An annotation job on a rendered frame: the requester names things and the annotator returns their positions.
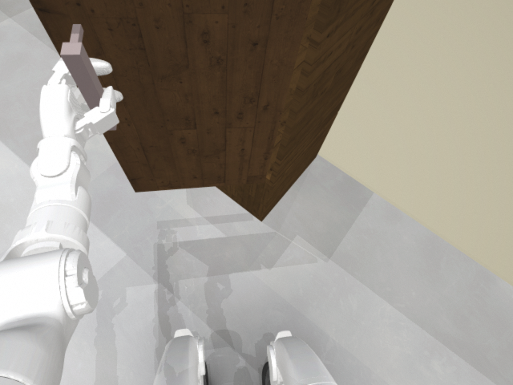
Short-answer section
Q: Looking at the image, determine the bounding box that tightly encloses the handle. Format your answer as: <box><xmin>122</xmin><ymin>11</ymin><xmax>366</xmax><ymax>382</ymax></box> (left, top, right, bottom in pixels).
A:
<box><xmin>60</xmin><ymin>24</ymin><xmax>117</xmax><ymax>131</ymax></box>

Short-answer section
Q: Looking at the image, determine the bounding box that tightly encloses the cupboard door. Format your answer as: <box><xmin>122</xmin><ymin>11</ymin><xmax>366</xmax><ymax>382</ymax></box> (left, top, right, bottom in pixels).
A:
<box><xmin>29</xmin><ymin>0</ymin><xmax>312</xmax><ymax>193</ymax></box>

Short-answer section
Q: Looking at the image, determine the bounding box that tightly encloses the robot left thigh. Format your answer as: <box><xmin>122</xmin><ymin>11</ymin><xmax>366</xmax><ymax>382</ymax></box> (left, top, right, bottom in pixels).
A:
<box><xmin>153</xmin><ymin>335</ymin><xmax>205</xmax><ymax>385</ymax></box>

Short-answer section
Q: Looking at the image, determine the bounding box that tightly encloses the right robot shin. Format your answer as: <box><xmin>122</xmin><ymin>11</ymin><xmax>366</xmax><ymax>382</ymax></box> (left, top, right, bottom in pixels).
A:
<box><xmin>269</xmin><ymin>330</ymin><xmax>292</xmax><ymax>385</ymax></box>

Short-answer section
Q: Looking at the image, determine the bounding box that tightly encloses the robot left hand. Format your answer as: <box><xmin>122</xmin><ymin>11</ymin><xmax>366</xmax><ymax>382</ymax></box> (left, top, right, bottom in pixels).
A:
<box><xmin>39</xmin><ymin>57</ymin><xmax>123</xmax><ymax>149</ymax></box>

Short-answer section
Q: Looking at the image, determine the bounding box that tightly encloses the robot left upper arm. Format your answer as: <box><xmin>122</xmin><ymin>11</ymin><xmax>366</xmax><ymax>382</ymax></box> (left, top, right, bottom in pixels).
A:
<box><xmin>0</xmin><ymin>248</ymin><xmax>99</xmax><ymax>385</ymax></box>

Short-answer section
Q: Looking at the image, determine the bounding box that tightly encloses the robot left forearm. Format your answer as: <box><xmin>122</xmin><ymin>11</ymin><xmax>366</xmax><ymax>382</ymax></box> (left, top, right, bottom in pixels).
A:
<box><xmin>0</xmin><ymin>136</ymin><xmax>91</xmax><ymax>261</ymax></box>

